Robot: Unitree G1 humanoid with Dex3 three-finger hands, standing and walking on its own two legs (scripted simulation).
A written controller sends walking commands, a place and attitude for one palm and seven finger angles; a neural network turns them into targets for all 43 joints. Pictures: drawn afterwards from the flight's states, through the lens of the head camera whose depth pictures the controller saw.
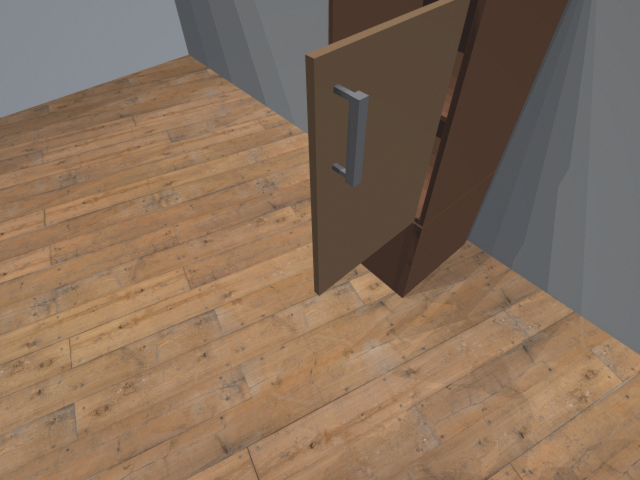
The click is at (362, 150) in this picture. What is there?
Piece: cupboard door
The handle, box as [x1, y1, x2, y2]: [332, 84, 368, 186]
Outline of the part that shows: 337,84 333,86 333,92 349,101 346,168 345,169 337,163 334,163 332,165 332,169 342,175 347,183 354,186 360,182 368,95 360,91 353,92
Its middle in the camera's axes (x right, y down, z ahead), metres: +0.04 -0.16 +0.63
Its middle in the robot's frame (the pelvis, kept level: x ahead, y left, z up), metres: +0.60 -0.01 +0.11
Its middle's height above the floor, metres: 0.89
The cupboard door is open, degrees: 91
